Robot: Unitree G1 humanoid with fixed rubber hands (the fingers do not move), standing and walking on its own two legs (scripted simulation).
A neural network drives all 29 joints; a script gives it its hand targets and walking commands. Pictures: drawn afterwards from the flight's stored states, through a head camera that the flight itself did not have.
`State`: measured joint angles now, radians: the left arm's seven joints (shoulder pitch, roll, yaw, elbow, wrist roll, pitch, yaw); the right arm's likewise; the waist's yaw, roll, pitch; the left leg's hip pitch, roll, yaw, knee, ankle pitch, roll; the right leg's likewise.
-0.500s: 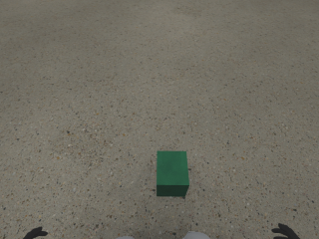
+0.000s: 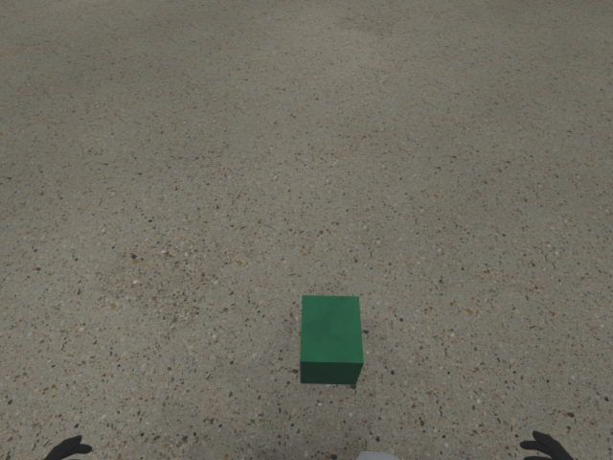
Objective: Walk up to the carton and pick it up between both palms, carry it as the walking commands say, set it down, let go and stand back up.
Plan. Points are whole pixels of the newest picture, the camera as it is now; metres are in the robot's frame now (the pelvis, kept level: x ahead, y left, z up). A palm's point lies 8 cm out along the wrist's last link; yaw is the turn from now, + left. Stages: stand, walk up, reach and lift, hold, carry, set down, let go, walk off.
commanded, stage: walk up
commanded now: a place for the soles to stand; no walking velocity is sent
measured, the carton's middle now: (329, 340) +0.52 -0.07 -0.65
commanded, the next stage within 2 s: none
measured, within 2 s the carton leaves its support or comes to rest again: neither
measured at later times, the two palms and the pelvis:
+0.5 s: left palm out of the picture +0.11 +0.27 -0.08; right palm out of the picture +0.08 -0.40 -0.08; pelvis +0.02 -0.06 +0.00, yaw +1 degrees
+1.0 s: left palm out of the picture +0.11 +0.23 -0.06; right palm out of the picture +0.12 -0.44 -0.08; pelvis +0.04 -0.11 +0.01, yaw +4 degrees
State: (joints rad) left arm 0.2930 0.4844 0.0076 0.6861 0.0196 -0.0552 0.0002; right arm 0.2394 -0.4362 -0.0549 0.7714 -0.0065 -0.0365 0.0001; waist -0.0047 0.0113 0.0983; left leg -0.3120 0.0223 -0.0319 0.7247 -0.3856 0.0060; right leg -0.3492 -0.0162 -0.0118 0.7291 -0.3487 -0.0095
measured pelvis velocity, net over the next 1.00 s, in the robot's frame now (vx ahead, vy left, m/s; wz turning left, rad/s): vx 0.04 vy -0.11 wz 0.07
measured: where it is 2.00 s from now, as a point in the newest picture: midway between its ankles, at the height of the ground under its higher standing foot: outside the picture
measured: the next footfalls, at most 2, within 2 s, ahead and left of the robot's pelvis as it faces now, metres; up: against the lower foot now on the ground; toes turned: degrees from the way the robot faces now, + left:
right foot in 0.56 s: +0.12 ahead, -0.18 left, +0.00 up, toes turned +3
left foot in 0.98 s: +0.06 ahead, +0.02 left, +0.00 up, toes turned +5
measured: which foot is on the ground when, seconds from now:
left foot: down 0.00-0.56, up 0.58-0.96, down 0.98-1.00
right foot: down 0.00-0.30, up 0.32-0.54, down 0.56-1.00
